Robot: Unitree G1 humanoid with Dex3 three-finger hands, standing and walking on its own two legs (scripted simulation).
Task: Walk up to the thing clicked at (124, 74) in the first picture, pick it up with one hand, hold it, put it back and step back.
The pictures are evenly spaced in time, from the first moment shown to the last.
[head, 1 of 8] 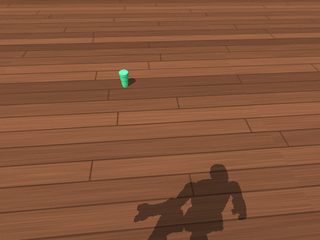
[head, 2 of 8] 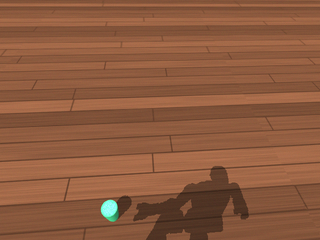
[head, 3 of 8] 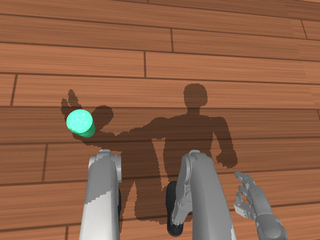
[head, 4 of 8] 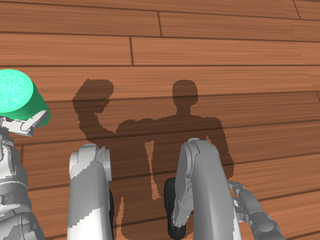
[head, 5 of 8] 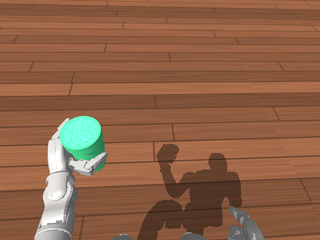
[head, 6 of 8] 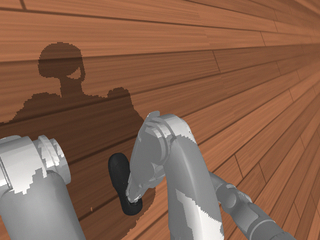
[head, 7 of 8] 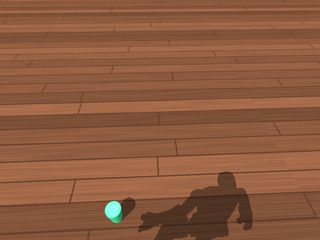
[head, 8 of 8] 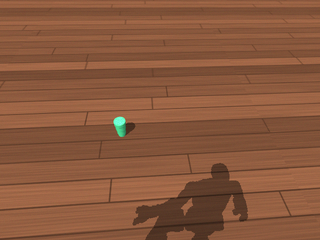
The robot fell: no
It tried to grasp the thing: yes
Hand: left
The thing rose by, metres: 0.69
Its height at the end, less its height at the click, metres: +0.00
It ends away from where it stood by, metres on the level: 0.01
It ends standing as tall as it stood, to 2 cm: yes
